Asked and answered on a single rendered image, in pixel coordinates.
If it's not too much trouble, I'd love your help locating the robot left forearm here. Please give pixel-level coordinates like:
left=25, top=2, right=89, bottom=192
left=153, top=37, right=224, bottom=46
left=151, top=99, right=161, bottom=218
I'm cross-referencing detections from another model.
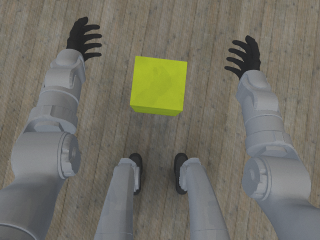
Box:
left=11, top=48, right=86, bottom=175

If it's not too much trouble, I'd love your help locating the robot right hand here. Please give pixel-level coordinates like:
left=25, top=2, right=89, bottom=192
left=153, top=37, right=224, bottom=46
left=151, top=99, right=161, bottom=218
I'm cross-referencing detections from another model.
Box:
left=224, top=35, right=261, bottom=80

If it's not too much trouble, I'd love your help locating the robot right foot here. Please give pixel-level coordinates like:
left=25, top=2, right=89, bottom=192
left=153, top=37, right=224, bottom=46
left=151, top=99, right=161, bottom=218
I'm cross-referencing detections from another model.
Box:
left=174, top=153, right=188, bottom=195

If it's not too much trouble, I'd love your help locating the robot left hand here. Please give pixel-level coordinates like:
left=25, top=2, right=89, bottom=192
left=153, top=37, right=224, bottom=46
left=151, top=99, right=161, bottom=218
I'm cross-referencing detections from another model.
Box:
left=66, top=16, right=102, bottom=61

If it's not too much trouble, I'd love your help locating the robot left foot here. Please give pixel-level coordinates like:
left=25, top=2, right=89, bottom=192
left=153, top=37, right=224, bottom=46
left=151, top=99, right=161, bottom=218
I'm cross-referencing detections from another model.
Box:
left=129, top=153, right=143, bottom=196

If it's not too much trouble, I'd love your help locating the carton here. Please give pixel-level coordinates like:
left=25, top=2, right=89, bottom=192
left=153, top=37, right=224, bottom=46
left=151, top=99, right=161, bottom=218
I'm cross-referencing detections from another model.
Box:
left=130, top=56, right=188, bottom=117

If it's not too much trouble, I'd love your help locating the robot right upper arm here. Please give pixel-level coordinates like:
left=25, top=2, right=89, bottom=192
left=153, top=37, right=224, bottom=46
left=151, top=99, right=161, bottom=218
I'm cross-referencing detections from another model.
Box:
left=241, top=155, right=320, bottom=240

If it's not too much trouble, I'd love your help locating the robot foot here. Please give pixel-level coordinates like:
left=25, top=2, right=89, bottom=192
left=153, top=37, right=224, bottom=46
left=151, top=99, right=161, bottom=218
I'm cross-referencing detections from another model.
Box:
left=174, top=153, right=188, bottom=195
left=129, top=153, right=143, bottom=196

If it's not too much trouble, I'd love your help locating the robot left upper arm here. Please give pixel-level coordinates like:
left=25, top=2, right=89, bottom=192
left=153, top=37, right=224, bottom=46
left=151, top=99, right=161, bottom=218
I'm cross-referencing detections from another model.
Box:
left=0, top=131, right=81, bottom=240

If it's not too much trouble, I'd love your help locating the robot right forearm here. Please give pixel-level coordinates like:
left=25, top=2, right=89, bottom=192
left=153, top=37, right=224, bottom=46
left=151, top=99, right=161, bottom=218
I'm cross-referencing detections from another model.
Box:
left=235, top=70, right=311, bottom=196

